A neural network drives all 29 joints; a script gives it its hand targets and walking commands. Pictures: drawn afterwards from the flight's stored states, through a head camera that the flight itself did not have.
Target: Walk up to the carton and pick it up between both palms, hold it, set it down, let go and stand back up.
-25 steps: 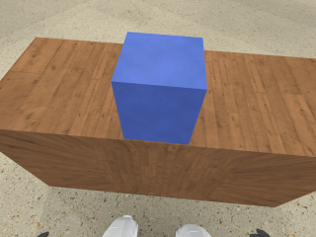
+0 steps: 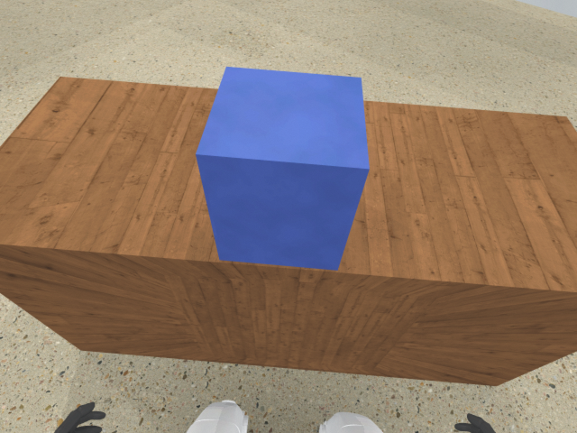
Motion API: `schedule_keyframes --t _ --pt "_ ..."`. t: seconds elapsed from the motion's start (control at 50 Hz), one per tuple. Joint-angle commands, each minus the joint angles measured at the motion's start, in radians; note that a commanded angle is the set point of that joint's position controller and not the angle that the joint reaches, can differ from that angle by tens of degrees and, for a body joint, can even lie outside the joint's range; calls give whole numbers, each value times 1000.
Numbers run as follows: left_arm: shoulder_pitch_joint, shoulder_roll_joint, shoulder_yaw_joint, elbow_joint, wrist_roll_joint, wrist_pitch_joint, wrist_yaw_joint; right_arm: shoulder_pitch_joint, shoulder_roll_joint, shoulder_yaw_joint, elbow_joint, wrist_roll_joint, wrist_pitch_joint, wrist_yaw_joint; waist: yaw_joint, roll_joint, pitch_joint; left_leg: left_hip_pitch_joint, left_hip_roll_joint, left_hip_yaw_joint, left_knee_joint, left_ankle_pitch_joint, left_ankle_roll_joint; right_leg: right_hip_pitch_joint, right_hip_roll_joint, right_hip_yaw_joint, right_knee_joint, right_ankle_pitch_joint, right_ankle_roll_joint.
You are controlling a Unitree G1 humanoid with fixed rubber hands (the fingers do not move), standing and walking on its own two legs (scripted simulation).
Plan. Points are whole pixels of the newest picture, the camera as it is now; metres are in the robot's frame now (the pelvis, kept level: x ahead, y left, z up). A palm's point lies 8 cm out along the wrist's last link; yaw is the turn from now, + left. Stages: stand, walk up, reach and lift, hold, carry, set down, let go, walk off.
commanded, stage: walk up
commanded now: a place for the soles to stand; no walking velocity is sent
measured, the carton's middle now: (285, 175) +0.48 +0.01 +0.05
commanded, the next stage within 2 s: none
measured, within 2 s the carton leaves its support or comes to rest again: neither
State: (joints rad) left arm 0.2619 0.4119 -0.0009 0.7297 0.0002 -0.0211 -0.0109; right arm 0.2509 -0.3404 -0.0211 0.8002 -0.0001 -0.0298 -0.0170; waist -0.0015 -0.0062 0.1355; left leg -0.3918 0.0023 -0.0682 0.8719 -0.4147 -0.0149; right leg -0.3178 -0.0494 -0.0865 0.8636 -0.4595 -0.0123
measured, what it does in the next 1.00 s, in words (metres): steps on the spot: right foot, then left foot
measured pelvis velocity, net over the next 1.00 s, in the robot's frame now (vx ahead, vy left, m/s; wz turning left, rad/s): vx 0.03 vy -0.01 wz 0.01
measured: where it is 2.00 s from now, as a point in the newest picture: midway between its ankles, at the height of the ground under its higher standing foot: outside the picture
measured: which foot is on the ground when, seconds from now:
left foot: down 0.00-0.48, up 0.50-0.88, down 0.90-1.00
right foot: down 0.00-0.16, up 0.18-0.44, down 0.46-0.98, up 1.00-1.00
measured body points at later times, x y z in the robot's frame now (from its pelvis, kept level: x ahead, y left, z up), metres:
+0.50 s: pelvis +0.06 -0.03 +0.00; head +0.10 -0.03 +0.44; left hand +0.17 +0.27 -0.10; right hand +0.11 -0.33 -0.12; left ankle +0.05 +0.14 -0.69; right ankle +0.10 -0.13 -0.70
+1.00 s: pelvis +0.03 -0.01 +0.00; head +0.06 +0.00 +0.45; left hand +0.13 +0.29 -0.11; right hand +0.12 -0.31 -0.11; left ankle +0.06 +0.12 -0.70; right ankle +0.10 -0.13 -0.69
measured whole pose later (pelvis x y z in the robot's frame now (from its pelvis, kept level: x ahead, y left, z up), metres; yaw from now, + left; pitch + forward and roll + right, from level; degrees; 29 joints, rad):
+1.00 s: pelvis +0.03 -0.01 +0.00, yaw +1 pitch -6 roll +0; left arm 0.26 0.41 0.00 0.73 0.00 -0.01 -0.01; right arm 0.25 -0.34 -0.02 0.82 0.00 -0.02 -0.02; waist 0.00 -0.02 0.18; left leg -0.32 0.00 -0.05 0.86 -0.43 -0.01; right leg -0.39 -0.04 -0.09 0.88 -0.47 -0.04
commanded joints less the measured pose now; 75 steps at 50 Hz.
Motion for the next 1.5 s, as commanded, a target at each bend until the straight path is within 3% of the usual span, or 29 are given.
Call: schedule_keyframes --t 0.0,0.06,0.08,0.1,0.12,0.18,0.32,0.36,0.4,0.42,0.44,0.46,0.54,0.62,0.78,0.86,0.9,0.92,0.96,1.0,1.06,1.1,1.16,1.22,1.26,1.32,1.38,1.42,1.48 --pt "54 362 154 -38 30 -39 -6 -24 -324 -104 -50 -31 -60 5 49 -141 1 -224 16 112 36 -219 60 79 -349 469 -486 -191 -269" --pt "-61 284 127 -76 22 -25 -14 189 -313 -123 20 -26 -73 1 -71 -42 -113 172 -39 142 -221 7 73 -83 -186 212 -190 28 -146" --pt "-100 229 106 -89 18 -22 -14 303 -351 -146 47 -33 -76 -14 -130 50 -157 361 26 -43 -349 -61 98 -246 -83 91 83 63 -82" --pt "-118 148 87 -126 9 -24 -14 347 -464 -160 43 -45 -84 -23 -162 390 -151 474 262 -586 -518 -8 200 -518 61 32 352 -49 -14" --pt "-149 222 111 -116 11 -18 1 297 -487 -159 30 -24 -79 -24 -138 192 -111 460 357 -785 -541 85 279 -573 86 126 357 -225 -11" --pt "-92 253 116 -90 19 -12 2 160 -432 -141 -26 -23 -75 -30 -60 76 -35 326 337 -666 -466 123 343 -500 -4 146 295 -188 -21" --pt "-41 216 134 -77 10 -18 1 92 -375 -116 -40 -23 -66 -37 -18 223 4 140 244 -349 -354 530 272 -235 -15 78 96 7 -17" --pt "10 201 127 -38 10 -33 5 -8 -357 -106 -67 -13 -58 -37 35 174 12 10 214 -227 -252 607 228 -46 3 37 -97 119 -30" --pt "198 263 150 20 8 -51 16 -57 -275 -82 -93 5 -45 -32 115 -5 -123 -66 65 -21 135 564 111 249 -36 156 -362 338 -57" --pt "212 339 167 23 15 -61 22 -21 -190 -54 -103 18 -44 -36 116 -260 -132 -221 -45 47 350 173 45 295 -249 494 -434 543 -107" --pt "166 317 153 8 2 -59 23 12 -217 -54 -83 15 -29 -45 74 -116 -160 -230 -48 5 303 -126 38 300 -357 613 -466 574 -135" --pt "114 287 135 15 3 -57 24 30 -241 -69 -47 9 -18 -37 38 -12 -160 -172 1 -28 277 -154 39 306 -338 549 -395 615 -161" --pt "42 252 129 2 4 -59 37 44 -250 -74 -18 10 -6 -21 26 -98 -174 -149 30 -15 250 -66 30 218 -237 370 -378 701 -71" --pt "50 233 112 9 5 -61 42 -6 -239 -68 -11 -1 -1 -24 34 -61 -162 -132 19 23 194 -92 20 172 -234 336 -331 752 -160" --pt "-13 293 124 -18 13 -35 30 -26 -283 -91 1 -18 -2 -12 36 -95 -155 -12 29 60 -3 -131 22 46 -243 403 -405 102 -176" --pt "-113 243 98 -40 11 -19 15 70 -288 -99 57 -40 -20 -11 -34 -64 -100 239 -5 77 -245 -6 64 -239 -166 257 -318 -167 -118" --pt "-87 177 84 -48 2 -6 10 86 -364 -113 32 -55 -33 -22 -45 270 -93 220 249 -472 -526 -308 170 -354 2 99 31 -164 -11" --pt "-98 233 96 -36 10 -3 15 0 -420 -123 6 -49 -29 -21 -48 209 -31 50 347 -584 -608 -435 272 -288 29 78 111 -158 -4" --pt "-20 234 114 -5 16 -13 9 -108 -367 -102 -16 -35 -32 -16 19 148 -13 -11 290 -474 -503 -254 270 -151 11 105 27 -101 -25" --pt "22 195 114 31 9 -24 7 -157 -316 -80 -17 -31 -28 -11 59 146 -51 -118 154 -235 -378 -59 169 68 17 59 -159 56 -39" --pt "55 260 132 22 19 -41 22 -108 -260 -65 -14 -8 -30 -12 63 35 -186 -102 62 -49 -119 229 74 200 -111 256 -283 240 -115" --pt "7 268 113 13 15 -41 22 -57 -253 -78 1 -15 -23 -7 21 31 -195 -26 7 6 -76 -23 62 54 -216 362 -375 -74 -178" --pt "-51 251 92 -8 19 -29 9 11 -291 -92 26 -26 -27 -1 -23 6 -104 34 41 -85 -254 -235 93 -125 -167 294 -352 -333 -130" --pt "-64 211 96 -1 15 -16 4 -23 -371 -92 26 -40 -43 -5 -31 255 -21 20 275 -484 -552 -365 235 -249 25 79 12 -78 -21" --pt "-20 210 96 19 7 -32 3 -87 -347 -89 7 -34 -43 -6 10 162 -54 6 244 -374 -439 -83 238 -134 10 72 -79 -26 -28" --pt "46 210 105 31 15 -52 9 -134 -278 -69 -17 -18 -37 -5 52 77 -178 -56 110 -121 -222 273 121 126 -49 142 -246 279 -72" --pt "37 272 116 26 10 -63 19 -75 -237 -57 -17 -3 -27 -6 32 10 -263 -15 26 43 -43 160 51 173 -251 378 -323 372 -199" --pt "-49 280 102 9 10 -51 15 -20 -250 -67 5 -14 -36 -8 -9 -24 -206 77 36 18 -160 117 75 30 -231 299 -267 307 -175" --pt "-81 191 74 9 6 -37 8 -32 -322 -77 21 -20 -49 -6 -6 94 -153 71 188 -281 -354 135 167 -70 -27 87 -103 226 -45"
